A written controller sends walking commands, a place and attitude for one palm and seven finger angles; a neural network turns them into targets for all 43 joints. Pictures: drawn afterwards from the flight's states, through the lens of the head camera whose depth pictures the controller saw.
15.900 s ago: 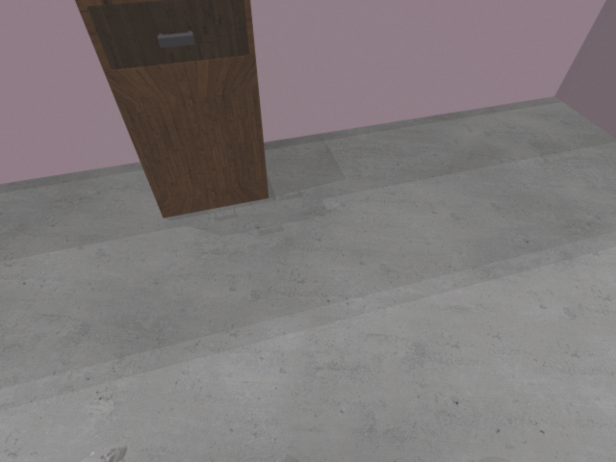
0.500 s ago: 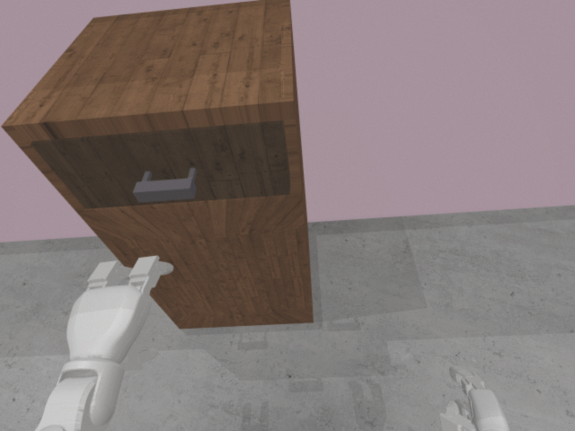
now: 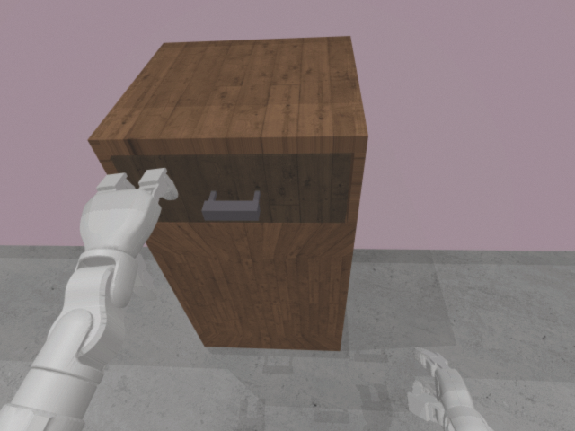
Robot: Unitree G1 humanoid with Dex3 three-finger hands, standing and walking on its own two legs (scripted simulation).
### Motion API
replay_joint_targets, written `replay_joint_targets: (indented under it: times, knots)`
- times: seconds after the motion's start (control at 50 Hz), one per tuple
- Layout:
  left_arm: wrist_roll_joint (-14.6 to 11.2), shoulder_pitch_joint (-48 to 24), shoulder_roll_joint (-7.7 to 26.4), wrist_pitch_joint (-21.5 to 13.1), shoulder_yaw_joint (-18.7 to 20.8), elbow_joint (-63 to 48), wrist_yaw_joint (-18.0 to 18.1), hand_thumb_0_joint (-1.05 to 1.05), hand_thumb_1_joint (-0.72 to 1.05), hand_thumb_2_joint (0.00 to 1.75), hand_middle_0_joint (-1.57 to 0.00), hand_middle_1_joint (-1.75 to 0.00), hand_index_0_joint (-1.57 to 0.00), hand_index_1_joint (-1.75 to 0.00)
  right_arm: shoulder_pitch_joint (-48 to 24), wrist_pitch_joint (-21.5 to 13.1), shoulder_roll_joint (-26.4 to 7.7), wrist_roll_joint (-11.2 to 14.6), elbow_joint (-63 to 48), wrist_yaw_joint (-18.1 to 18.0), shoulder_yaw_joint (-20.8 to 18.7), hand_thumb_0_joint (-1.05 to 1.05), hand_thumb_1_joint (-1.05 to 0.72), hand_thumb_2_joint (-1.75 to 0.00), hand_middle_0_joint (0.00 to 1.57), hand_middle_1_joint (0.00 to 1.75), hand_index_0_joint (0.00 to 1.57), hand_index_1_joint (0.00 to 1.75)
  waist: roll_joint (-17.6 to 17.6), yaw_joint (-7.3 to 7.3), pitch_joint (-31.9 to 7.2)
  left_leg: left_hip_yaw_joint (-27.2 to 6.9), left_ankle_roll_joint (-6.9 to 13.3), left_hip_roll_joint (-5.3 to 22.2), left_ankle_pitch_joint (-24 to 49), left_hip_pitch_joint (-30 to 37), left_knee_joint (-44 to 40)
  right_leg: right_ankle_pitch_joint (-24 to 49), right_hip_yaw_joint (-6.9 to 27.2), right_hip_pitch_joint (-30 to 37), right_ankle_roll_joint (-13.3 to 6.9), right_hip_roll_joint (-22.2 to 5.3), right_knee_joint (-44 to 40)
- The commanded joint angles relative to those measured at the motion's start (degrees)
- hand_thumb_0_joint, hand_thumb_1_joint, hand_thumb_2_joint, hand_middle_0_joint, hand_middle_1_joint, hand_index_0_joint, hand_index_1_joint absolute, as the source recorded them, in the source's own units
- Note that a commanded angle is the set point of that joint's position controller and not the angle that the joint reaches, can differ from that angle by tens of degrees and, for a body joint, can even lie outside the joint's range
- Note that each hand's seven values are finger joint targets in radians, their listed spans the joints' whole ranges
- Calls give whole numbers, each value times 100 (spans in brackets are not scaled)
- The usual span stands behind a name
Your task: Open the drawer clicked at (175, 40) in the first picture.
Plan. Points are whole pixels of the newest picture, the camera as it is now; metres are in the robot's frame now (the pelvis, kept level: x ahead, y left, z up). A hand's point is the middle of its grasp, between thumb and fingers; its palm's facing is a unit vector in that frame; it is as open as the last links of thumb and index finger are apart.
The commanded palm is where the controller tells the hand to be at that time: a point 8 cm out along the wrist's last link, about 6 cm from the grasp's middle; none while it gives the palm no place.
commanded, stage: raise the hand with hooked fingers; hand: left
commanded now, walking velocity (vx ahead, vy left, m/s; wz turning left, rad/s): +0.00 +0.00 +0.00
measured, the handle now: (233, 202) +0.50 +0.19 +0.01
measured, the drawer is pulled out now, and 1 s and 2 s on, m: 0.00 0.00 0.00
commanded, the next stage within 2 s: move the hooked fingers above the handle in 0.44 s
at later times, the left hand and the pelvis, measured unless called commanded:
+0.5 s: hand (116, 243) +0.30 +0.28 +0.13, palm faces +0.16 -0.07 -0.99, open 13.8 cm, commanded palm +0.26 +0.26 +0.18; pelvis -0.02 +0.02 +0.00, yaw +1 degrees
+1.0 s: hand (166, 237) +0.34 +0.24 +0.09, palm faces -0.05 -0.03 -1.00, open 13.9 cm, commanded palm +0.32 +0.23 +0.16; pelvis -0.01 -0.03 +0.00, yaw +0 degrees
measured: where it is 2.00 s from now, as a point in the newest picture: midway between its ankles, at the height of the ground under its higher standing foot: outside the picture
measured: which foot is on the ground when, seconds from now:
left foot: down 0.00-1.00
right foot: down 0.00-1.00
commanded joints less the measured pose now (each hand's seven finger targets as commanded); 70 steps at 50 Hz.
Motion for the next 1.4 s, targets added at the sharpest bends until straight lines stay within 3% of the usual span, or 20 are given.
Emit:
replay_joint_targets:
  times: [0.0,0.06,0.12,0.18,0.26,0.3,0.36,0.5,0.58,0.66,0.68,0.76,0.86,0.92,0.98,1.06,1.1,1.18,1.3,1.38]
  knots:
    - [-57,-2037,973,135,430,-839,-368,0,-50,30,-30,-120,-30,-120,-485,-131,-807,23,-822,34,-267,0,-90,-90,20,30,20,30,-160,-213,-1300,-281,-734,845,2895,844,-450,1118,-548,306,-284,-45,-237]
    - [-62,-1788,891,-52,310,-869,-693,0,-50,30,-30,-120,-30,-120,-347,-153,-838,-17,-872,84,-301,0,-90,-90,20,30,20,30,-205,-197,-1431,-422,-773,908,3241,1091,-437,1054,-572,217,-264,-31,-290]
    - [-146,-1308,1071,-478,570,-1148,-832,0,-50,30,-30,-120,-30,-120,-218,-231,-853,-65,-884,179,-319,0,-90,-90,20,30,20,30,-181,-96,-1497,-509,-813,950,3378,1164,-469,1029,-579,277,-258,-28,-339]
    - [-167,-1303,1568,-866,1182,-1640,-639,0,-50,30,-30,-120,-30,-120,-227,-288,-884,-132,-926,222,-336,0,-90,-90,20,30,20,30,-105,36,-1599,-536,-782,926,3470,1071,-452,1157,-534,417,-271,17,-354]
    - [-205,-1694,1667,-1257,1475,-1816,-96,0,-50,30,-30,-120,-30,-120,-123,-365,-841,-134,-733,230,-403,0,-90,-90,20,30,20,30,77,75,-1525,-725,-903,940,3228,1053,-498,1030,-546,159,-281,14,-294]
    - [-209,-1819,1638,-1249,1502,-1721,137,0,-50,30,-30,-120,-30,-120,-101,-405,-826,-114,-633,269,-421,0,-90,-90,20,30,20,30,309,92,-1599,-778,-962,923,3047,1088,-493,973,-532,90,-297,11,-261]
    - [-271,-1621,1316,-1020,1229,-1204,251,0,-50,30,-30,-120,-30,-120,-92,-372,-856,-47,-586,271,-472,0,-90,-90,20,30,20,30,-5,37,-1391,-593,-916,827,2554,810,-537,908,-539,109,-291,9,-337]
    - [-164,-1520,798,-453,358,-1084,-289,0,-50,30,-30,-120,-30,-120,-305,-229,-914,29,-749,229,-415,0,-90,-90,20,30,20,30,-299,-157,-1307,-466,-775,822,1702,637,-726,634,-568,253,-279,-23,-370]
    - [-29,-2401,1226,-705,590,-1049,-324,0,-50,30,-30,-120,-30,-120,-360,-269,-925,5,-754,64,-328,0,-90,-90,20,30,20,30,-305,-236,-1072,-386,-610,769,877,382,-798,401,-543,184,-310,33,-420]
    - [70,-2792,1538,-1100,943,-672,-21,0,-50,30,-30,-120,-30,-120,-213,-327,-844,-26,-603,-58,-324,0,-90,-90,20,30,20,30,-43,-103,-1163,-354,-646,678,868,391,-827,390,-547,244,-363,42,-409]
    - [23,-2774,1796,-1133,1261,-585,73,0,-50,30,-30,-120,-30,-120,-210,-353,-852,-16,-618,-62,-332,0,-90,-90,20,30,20,30,114,-17,-1238,-312,-637,651,911,329,-814,409,-509,370,-379,72,-425]
    - [-46,-2807,1511,-981,1068,379,214,0,-50,30,-30,-120,-30,-120,-130,-279,-804,46,-519,-108,-325,0,-90,-90,20,30,20,30,-208,-109,-990,-15,-557,555,994,42,-721,444,-515,337,-353,27,-547]
    - [3,-2916,1427,-739,719,919,-58,0,-50,30,-30,-120,-30,-120,-5,-193,-942,76,-605,-157,-355,0,-90,-90,20,30,20,30,-449,-255,-1317,196,-384,476,1095,-132,-534,728,-418,562,-292,-46,-546]
    - [-68,-3003,1336,-922,549,724,-289,0,-50,30,-30,-120,-30,-120,84,-219,-959,48,-673,-189,-422,0,-90,-90,20,30,20,30,-487,-339,-1695,234,-278,441,1301,-23,-298,1111,-325,706,-256,-78,-455]
    - [-160,-3067,1706,-1312,915,509,-350,0,-50,30,-30,-120,-30,-120,156,-255,-986,6,-694,-248,-466,0,-90,-90,20,30,20,30,-497,-302,-1856,232,-216,397,1382,-156,-126,1460,-221,839,-219,-102,-336]
    - [-160,-3301,1869,-1710,1214,633,-22,0,-50,30,-30,-120,-30,-120,294,-272,-929,31,-582,-304,-508,0,-90,-90,20,30,20,30,-389,-295,-1635,227,-222,354,1406,-407,-6,1540,-208,569,-227,-97,-197]
    - [-108,-3191,2210,-1758,1636,615,249,0,-50,30,-30,-120,-30,-120,351,-285,-928,36,-563,-281,-553,0,-90,-90,20,30,20,30,-248,-137,-1858,227,-248,342,1603,-491,46,1741,-149,711,-254,-85,-82]
    - [-86,-2858,2176,-1397,1776,1018,641,0,-50,30,-30,-120,-30,-120,333,-231,-907,48,-519,-203,-584,0,-90,-90,20,30,20,30,-384,-78,-2058,314,-305,316,1751,-753,129,2210,-93,920,-225,-113,96]
    - [-85,-2615,1545,-635,924,1402,291,0,-50,30,-30,-120,-30,-120,274,-74,-1027,118,-633,-166,-560,0,-90,-90,20,30,20,30,-821,-323,-2020,442,-261,341,1699,-854,185,2886,-110,999,-74,-213,159]
    - [-157,-3275,1375,-794,565,1062,-112,0,-50,30,-30,-120,-30,-120,302,-44,-1042,92,-655,-259,-553,0,-90,-90,20,30,20,30,-988,-551,-2076,408,-189,338,1645,-663,287,3139,-95,891,7,-254,132]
